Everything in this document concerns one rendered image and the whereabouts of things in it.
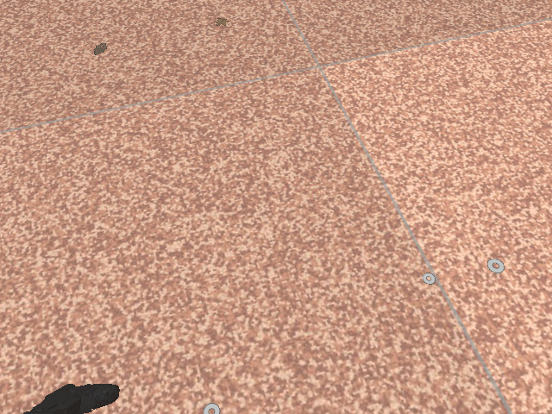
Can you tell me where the robot left hand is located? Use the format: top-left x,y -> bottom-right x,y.
23,384 -> 120,414

